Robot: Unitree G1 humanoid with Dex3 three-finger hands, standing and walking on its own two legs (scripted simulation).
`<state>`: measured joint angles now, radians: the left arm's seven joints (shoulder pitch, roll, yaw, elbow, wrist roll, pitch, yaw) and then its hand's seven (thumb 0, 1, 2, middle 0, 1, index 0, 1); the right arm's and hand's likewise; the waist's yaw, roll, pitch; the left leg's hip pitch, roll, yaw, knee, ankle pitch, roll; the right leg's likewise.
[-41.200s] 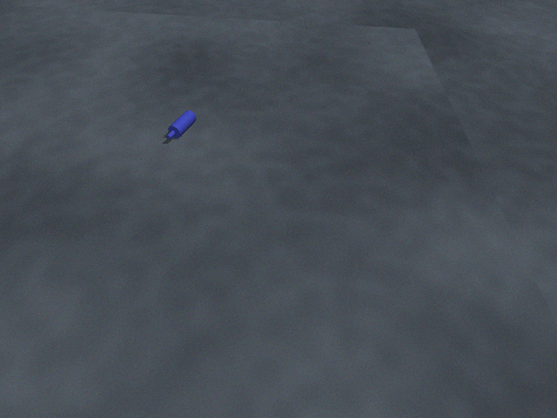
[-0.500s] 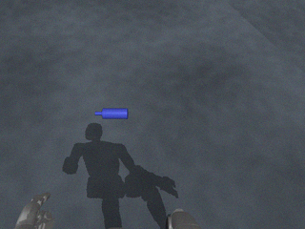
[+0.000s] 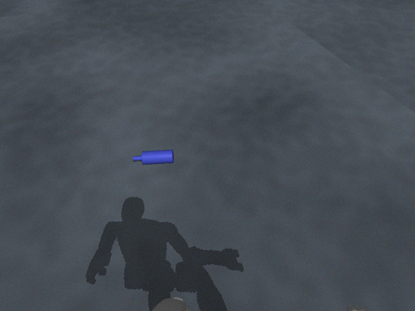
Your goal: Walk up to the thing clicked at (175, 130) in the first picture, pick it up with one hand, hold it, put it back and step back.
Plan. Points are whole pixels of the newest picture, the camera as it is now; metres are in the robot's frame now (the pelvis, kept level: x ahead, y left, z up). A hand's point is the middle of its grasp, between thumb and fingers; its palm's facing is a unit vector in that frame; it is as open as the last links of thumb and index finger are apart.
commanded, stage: step back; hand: left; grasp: from above
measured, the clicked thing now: (153, 157) +1.04 +0.37 -0.72
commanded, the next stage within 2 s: stand in 1.02 s
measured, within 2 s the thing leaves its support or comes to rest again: neither
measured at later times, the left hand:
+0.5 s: hand out of the picture +0.04 +0.27 -0.15, palm faces +0.04 -0.93 -0.37, open 7.4 cm
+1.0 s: hand out of the picture +0.10 +0.29 -0.16, palm faces +0.07 -0.94 -0.34, open 7.4 cm
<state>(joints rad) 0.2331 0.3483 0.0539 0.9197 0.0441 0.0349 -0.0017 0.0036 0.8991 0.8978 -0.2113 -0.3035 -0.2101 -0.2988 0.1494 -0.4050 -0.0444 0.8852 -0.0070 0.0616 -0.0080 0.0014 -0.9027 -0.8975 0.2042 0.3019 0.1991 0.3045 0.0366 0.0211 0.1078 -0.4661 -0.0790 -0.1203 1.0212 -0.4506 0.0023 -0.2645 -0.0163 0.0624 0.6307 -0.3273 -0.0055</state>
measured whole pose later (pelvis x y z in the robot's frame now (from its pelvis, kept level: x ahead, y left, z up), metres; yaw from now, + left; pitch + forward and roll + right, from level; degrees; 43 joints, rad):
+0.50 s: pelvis -0.02 +0.00 +0.00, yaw +3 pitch -3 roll -2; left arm 0.20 0.37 0.07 0.99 0.04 -0.02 -0.02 0.00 0.90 0.90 -0.21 -0.30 -0.21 -0.30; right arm 0.25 -0.38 -0.05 0.96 -0.03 0.00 0.01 0.00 -0.90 -0.90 0.21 0.30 0.20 0.30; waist -0.01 0.04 0.07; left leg -0.23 0.02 -0.06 0.68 -0.42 0.01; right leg -0.26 0.02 -0.04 0.56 -0.25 -0.01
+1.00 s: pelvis +0.03 +0.02 +0.00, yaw +4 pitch -2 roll -1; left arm 0.11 0.38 0.03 1.03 0.01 0.00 0.00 0.00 0.90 0.90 -0.21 -0.30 -0.21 -0.30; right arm 0.06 -0.32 -0.01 1.03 -0.02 -0.01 0.00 0.00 -0.90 -0.90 0.21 0.30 0.20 0.30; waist 0.02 -0.02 0.09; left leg -0.29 0.03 0.02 0.58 -0.26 0.00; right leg -0.19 -0.03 -0.01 0.54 -0.32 0.03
